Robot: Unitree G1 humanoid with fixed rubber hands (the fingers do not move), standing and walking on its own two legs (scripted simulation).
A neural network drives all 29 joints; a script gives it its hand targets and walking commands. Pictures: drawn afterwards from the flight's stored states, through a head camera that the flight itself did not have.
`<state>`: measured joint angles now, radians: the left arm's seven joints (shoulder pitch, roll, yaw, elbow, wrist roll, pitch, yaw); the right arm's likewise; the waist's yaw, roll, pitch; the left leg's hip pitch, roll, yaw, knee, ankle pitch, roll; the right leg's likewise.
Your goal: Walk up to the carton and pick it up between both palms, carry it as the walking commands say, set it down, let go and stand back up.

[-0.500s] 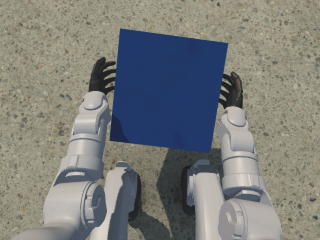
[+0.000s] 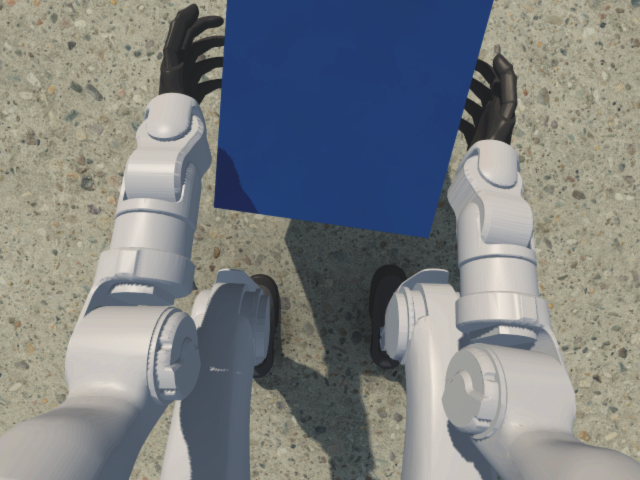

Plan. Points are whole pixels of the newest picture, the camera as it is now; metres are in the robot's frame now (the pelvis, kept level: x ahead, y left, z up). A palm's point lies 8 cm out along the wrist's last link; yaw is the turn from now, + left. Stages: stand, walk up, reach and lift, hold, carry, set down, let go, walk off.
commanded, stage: set down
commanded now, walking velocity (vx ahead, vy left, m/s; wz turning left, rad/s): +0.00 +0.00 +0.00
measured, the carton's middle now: (336, 101) +0.51 -0.03 -0.26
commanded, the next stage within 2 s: none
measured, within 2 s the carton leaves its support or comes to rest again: neither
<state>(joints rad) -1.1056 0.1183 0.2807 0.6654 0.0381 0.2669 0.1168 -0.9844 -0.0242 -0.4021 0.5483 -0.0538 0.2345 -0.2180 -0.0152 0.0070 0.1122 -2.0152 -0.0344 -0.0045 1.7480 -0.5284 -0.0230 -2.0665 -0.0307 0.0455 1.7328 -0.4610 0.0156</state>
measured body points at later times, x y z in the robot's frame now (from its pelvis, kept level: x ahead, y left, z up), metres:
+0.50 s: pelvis -0.03 +0.00 -0.05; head +0.35 -0.02 +0.17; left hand +0.53 +0.12 -0.24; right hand +0.48 -0.20 -0.26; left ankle +0.09 +0.12 -0.46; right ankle +0.11 -0.13 -0.46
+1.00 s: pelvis +0.00 +0.00 -0.07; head +0.38 +0.00 +0.14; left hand +0.57 +0.14 -0.27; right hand +0.54 -0.20 -0.27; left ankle +0.09 +0.12 -0.46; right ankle +0.11 -0.13 -0.46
